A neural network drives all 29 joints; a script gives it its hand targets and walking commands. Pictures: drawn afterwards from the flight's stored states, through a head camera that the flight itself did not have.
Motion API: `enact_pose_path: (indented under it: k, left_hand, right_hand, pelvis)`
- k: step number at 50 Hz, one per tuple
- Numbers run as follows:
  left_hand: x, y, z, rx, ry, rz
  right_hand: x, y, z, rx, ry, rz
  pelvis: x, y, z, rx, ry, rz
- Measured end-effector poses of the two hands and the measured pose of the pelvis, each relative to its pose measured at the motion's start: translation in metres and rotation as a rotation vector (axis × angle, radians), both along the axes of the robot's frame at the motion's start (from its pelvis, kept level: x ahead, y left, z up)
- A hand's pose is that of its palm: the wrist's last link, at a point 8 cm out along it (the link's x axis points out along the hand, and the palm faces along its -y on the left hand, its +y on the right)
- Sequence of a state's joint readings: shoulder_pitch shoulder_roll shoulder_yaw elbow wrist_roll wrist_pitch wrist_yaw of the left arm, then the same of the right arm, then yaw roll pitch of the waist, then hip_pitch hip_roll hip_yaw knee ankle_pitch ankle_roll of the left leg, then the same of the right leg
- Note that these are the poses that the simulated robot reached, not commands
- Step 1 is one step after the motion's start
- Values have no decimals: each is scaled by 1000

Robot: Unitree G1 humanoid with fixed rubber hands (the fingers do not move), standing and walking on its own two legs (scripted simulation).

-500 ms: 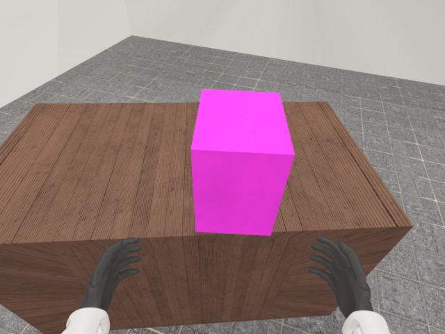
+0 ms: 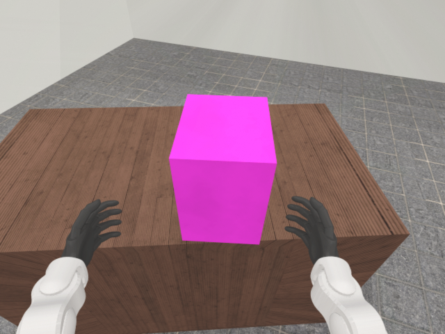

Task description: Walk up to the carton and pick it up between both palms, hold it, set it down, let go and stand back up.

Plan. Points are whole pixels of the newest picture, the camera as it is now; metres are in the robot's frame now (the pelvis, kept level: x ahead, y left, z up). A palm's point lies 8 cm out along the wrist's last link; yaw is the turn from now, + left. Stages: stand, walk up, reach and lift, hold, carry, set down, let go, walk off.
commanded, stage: reach and lift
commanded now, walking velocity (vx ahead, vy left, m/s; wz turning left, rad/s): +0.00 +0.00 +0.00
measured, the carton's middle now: (223, 170) +0.47 +0.05 +0.04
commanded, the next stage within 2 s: none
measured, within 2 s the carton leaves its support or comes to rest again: neither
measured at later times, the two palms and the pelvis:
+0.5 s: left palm (89, 194) +0.30 +0.26 +0.14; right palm (317, 202) +0.31 -0.11 +0.13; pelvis -0.03 +0.02 +0.00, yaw -1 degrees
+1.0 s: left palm (107, 133) +0.39 +0.25 +0.19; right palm (315, 143) +0.40 -0.11 +0.18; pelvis -0.01 +0.02 +0.00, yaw +0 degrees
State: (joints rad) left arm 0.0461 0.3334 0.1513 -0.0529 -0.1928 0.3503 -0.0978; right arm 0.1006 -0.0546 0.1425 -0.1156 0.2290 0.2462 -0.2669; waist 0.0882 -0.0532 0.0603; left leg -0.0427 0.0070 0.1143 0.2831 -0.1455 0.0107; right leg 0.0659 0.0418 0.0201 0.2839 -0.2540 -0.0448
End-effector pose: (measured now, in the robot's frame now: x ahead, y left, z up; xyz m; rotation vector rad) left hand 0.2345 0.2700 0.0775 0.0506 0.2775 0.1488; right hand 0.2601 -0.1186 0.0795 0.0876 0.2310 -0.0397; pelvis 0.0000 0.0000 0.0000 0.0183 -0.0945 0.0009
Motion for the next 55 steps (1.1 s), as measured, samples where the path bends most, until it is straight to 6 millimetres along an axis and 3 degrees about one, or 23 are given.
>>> enact_pose_path:
  k: [7,11,16,20,25,32,39,45,55]
  left_hand:
    - [30,3,37,40,-56,-49]
    - [48,-2,38,2,-47,-82]
    - [59,-11,38,-42,-64,-93]
    - [61,-11,43,-54,-70,-66]
    - [67,-5,58,-47,-57,-36]
    - [102,2,78,-37,-11,-18]
    - [138,-11,94,-59,-36,-50]
    - [153,-20,106,-38,-52,-54]
    - [167,-13,118,-27,-27,-21]
  right_hand:
    - [22,9,7,38,-45,-14]
    - [25,1,10,-9,-35,-51]
    - [28,-10,40,-63,-100,-80]
    - [35,-6,56,-80,-102,-45]
    - [49,10,55,-47,-44,-5]
    - [79,15,54,-28,8,-52]
    - [106,11,83,-71,-31,-76]
    - [127,7,102,-77,-35,-54]
    - [149,14,104,-74,-11,-12]
  pelvis:
    - [5,11,1,-8,25,0]
    - [4,14,1,-11,25,-3]
    - [-1,15,2,-14,19,-19]
    - [-10,16,2,-18,11,-27]
    - [-25,20,2,-23,21,-13]
    - [-39,29,0,-27,79,7]
    - [-28,32,0,-25,127,-5]
    - [-16,29,1,-27,119,-7]
    - [-12,16,1,-27,133,11]
